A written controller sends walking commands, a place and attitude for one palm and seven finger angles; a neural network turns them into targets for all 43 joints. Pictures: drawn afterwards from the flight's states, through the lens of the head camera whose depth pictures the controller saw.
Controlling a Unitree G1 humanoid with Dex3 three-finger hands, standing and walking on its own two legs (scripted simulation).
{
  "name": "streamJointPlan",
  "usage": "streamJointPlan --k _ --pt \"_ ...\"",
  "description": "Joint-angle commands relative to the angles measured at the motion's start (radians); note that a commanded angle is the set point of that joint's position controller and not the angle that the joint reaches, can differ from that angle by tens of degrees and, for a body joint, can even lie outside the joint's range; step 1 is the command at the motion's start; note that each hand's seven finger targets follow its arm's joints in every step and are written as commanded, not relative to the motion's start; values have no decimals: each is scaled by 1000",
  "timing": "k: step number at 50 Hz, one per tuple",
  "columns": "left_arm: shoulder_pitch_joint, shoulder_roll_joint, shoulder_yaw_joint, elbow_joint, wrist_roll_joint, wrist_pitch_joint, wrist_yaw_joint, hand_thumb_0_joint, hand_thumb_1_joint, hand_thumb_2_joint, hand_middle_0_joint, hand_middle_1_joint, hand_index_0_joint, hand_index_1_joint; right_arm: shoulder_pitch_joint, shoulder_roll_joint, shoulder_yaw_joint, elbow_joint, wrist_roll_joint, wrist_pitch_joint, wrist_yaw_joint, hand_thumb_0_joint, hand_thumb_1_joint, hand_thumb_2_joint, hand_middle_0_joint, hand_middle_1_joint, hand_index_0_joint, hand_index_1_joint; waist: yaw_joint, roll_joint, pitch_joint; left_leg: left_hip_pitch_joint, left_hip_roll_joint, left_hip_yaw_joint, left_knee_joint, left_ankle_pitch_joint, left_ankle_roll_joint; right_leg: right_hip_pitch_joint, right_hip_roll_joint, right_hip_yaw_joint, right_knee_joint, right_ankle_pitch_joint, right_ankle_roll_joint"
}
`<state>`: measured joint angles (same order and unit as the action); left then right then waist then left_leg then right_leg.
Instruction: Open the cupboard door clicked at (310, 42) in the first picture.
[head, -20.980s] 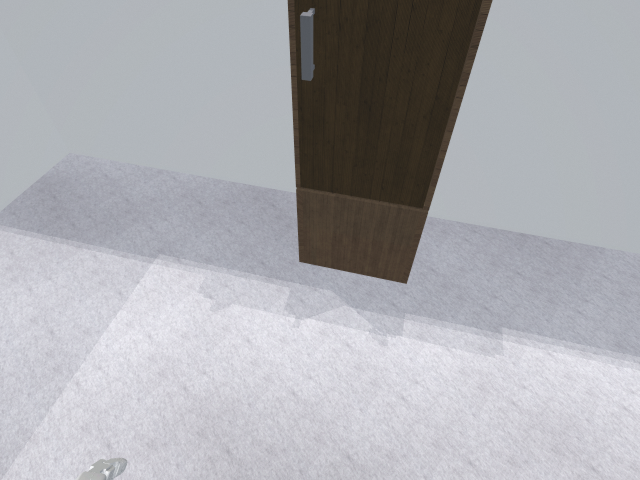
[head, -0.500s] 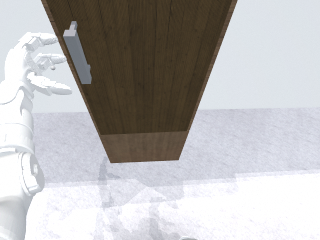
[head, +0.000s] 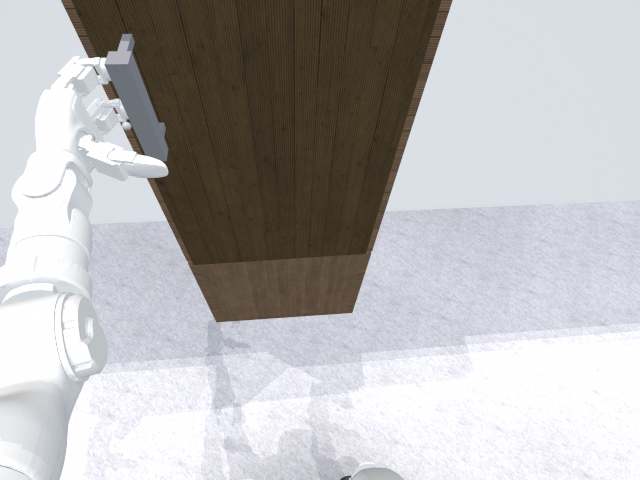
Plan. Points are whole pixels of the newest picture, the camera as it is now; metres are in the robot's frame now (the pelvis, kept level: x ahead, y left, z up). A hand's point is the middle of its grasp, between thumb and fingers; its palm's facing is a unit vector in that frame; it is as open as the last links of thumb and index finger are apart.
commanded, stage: slide the fingers in behind the handle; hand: left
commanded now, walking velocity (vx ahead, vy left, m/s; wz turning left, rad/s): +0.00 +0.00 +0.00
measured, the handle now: (143, 101) +0.56 +0.18 +0.14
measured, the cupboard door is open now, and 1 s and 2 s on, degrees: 1 1 2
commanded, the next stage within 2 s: close the thumb around the handle in 0.86 s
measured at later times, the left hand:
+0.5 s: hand (156, 129) +0.50 +0.15 +0.14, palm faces -0.01 -1.00 +0.00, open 14.0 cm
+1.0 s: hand (159, 125) +0.51 +0.15 +0.14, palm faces +0.00 -1.00 +0.00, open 13.9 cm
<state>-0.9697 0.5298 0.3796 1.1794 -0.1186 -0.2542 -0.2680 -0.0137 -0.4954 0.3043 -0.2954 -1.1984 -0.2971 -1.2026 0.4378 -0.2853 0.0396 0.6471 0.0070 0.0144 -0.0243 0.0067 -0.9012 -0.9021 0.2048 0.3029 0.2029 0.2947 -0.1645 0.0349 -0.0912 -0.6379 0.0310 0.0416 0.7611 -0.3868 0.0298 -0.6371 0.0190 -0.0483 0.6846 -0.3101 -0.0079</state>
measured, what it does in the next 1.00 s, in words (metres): stands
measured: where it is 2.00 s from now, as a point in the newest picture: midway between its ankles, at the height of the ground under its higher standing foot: outside the picture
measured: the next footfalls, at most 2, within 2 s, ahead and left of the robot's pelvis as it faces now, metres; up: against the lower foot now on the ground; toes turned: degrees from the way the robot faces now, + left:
none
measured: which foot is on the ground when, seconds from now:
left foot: down 0.00-1.00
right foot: down 0.00-1.00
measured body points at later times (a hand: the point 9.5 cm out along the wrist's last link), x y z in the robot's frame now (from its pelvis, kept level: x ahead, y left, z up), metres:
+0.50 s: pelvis +0.00 +0.00 +0.00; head +0.08 +0.00 +0.44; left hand +0.50 +0.21 +0.15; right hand +0.02 -0.27 -0.12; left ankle -0.02 +0.10 -0.71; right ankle +0.01 -0.12 -0.71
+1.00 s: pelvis +0.00 -0.01 +0.00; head +0.08 -0.01 +0.45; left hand +0.50 +0.21 +0.15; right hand +0.00 -0.27 -0.12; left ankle -0.02 +0.10 -0.71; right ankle +0.01 -0.12 -0.71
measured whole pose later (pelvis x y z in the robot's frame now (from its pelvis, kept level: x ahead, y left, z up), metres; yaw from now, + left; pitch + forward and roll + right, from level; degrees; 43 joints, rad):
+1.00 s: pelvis +0.00 -0.01 +0.00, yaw +0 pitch +14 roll -1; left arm -0.96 0.44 0.34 1.16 -0.11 -0.27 -0.18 -0.01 -0.49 0.30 -0.29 -1.20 -0.30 -1.20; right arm 0.44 -0.28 0.02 0.67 0.01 0.00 -0.01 0.01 -0.90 -0.90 0.20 0.30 0.20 0.29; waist -0.15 0.04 -0.09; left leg -0.60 0.03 0.04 0.74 -0.38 0.02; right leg -0.61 0.02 -0.04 0.68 -0.31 -0.02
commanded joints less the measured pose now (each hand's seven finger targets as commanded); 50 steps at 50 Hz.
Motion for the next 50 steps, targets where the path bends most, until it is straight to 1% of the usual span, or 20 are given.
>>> streamJointPlan --k 1,6,8,10,12,16,20,23,24,26,28,31,33,35,39,41,43,46,48,50 --pt "-452 236 20 -237 -17 -74 1 0 -500 300 -300 -1200 -300 -1200 120 -169 -67 -68 2 -20 -10 0 -900 -900 200 300 200 300 13 54 -407 270 -9 -71 -70 411 -3 199 28 13 -44 351 -13" --pt "-459 228 18 -248 -18 -66 10 0 -500 300 -300 -1200 -300 -1200 117 -167 -70 -64 3 -19 -13 0 -900 -900 200 300 200 300 10 70 -383 263 -12 -59 -78 387 2 200 26 19 -55 349 -12" --pt "-460 211 11 -274 -16 -72 17 0 -500 300 -300 -1200 -300 -1200 116 -163 -73 -61 3 -23 -11 0 -900 -900 200 300 200 300 14 77 -411 291 -10 -63 -77 406 -2 196 26 18 -53 356 -11" --pt "-464 157 -26 -259 -23 -69 21 0 -500 300 -300 -1200 -300 -1200 112 -159 -71 -57 3 -27 -9 0 -900 -900 200 300 200 300 1 54 -380 285 -10 -61 -82 385 -1 184 28 17 -60 344 -8" --pt "-445 200 14 -244 -21 -69 29 0 -500 300 -300 -1200 -300 -1200 115 -164 -73 -54 2 -28 -11 0 -900 -900 200 300 200 300 15 44 -395 274 -12 -60 -81 392 -1 205 26 18 -54 356 -10" --pt "-458 134 -38 -240 -10 -67 45 0 -500 300 -300 -1200 -300 -1200 107 -156 -70 -57 2 -32 -8 0 -900 -900 200 300 200 300 4 55 -359 277 -13 -62 -84 385 -2 177 24 14 -54 337 -12" --pt "-504 166 -12 -243 -6 -74 68 0 -500 300 -300 -1200 -300 -1200 107 -159 -72 -51 1 -38 -8 0 -900 -900 200 300 200 300 4 35 -381 263 -16 -63 -85 344 -2 191 22 22 -54 322 -9" --pt "-524 103 -62 -252 1 -85 78 0 -500 300 -300 -1200 -300 -1200 103 -152 -70 -48 0 -44 -4 0 -900 -900 200 300 200 300 -6 71 -383 298 -15 -70 -78 376 -8 155 22 17 -46 326 -10" --pt "-509 100 -53 -238 -2 -83 82 0 -500 300 -300 -1200 -300 -1200 103 -153 -73 -46 -1 -47 -3 0 -900 -900 200 300 200 300 -3 47 -384 296 -14 -68 -75 374 -7 157 24 17 -48 326 -10" --pt "-490 188 17 -213 -1 -81 92 0 -500 300 -300 -1200 -300 -1200 110 -164 -72 -46 -2 -43 -7 0 -900 -900 200 300 200 300 11 5 -396 255 -17 -62 -75 366 -1 203 22 25 -45 345 -10" --pt "-515 142 -32 -212 12 -77 88 0 -500 300 -300 -1200 -300 -1200 103 -154 -68 -49 0 -44 -6 0 -900 -900 200 300 200 300 -2 33 -384 250 -21 -56 -77 357 0 193 19 28 -47 350 -6" --pt "-517 163 -18 -218 12 -84 87 0 -500 300 -300 -1200 -300 -1200 111 -160 -70 -50 -1 -42 -7 0 -900 -900 200 300 200 300 -2 17 -396 254 -20 -61 -74 359 1 199 21 27 -45 345 -9" --pt "-527 149 -23 -224 4 -86 81 0 -500 300 -300 -1200 -300 -1200 106 -156 -70 -50 1 -46 -6 0 -900 -900 200 300 200 300 -1 53 -416 271 -21 -57 -72 359 -1 197 21 31 -48 351 -8" --pt "-520 158 -22 -208 4 -83 77 0 -500 300 -300 -1200 -300 -1200 110 -158 -70 -48 2 -44 -8 0 -900 -900 200 300 200 300 -6 18 -393 242 -19 -57 -76 352 0 210 21 29 -48 356 -6" --pt "-523 139 -31 -253 -2 -90 76 0 -500 300 -300 -1200 -300 -1200 113 -156 -74 -44 0 -46 -5 0 -900 -900 200 300 200 300 -1 64 -433 292 -18 -57 -71 397 -3 200 23 27 -48 375 -7" --pt "-503 118 -43 -255 -7 -92 73 0 -500 300 -300 -1200 -300 -1200 117 -154 -75 -43 -1 -44 -4 0 -900 -900 200 300 200 300 1 57 -427 303 -17 -60 -71 429 -3 202 25 21 -46 390 -10" --pt "-473 156 -7 -248 -7 -88 76 0 -500 300 -300 -1200 -300 -1200 117 -158 -77 -41 0 -40 -4 0 -900 -900 200 300 200 300 15 40 -429 287 -16 -58 -75 423 -4 219 25 23 -46 395 -8" --pt "-458 138 -26 -229 -1 -74 77 0 -500 300 -300 -1200 -300 -1200 114 -157 -73 -47 1 -35 -4 0 -900 -900 200 300 200 300 12 25 -378 249 -20 -50 -85 387 1 224 23 23 -52 379 -10" --pt "-472 136 -29 -236 5 -73 81 0 -500 300 -300 -1200 -300 -1200 110 -154 -74 -47 0 -36 -3 0 -900 -900 200 300 200 300 11 59 -380 266 -20 -52 -84 377 -2 204 22 25 -54 363 -9" --pt "-466 140 -18 -229 -1 -74 83 0 -388 348 -308 -1212 -308 -1212 115 -156 -77 -46 0 -36 -4 0 -900 -900 200 300 200 300 9 14 -386 262 -18 -53 -85 378 0 217 24 24 -56 369 -8"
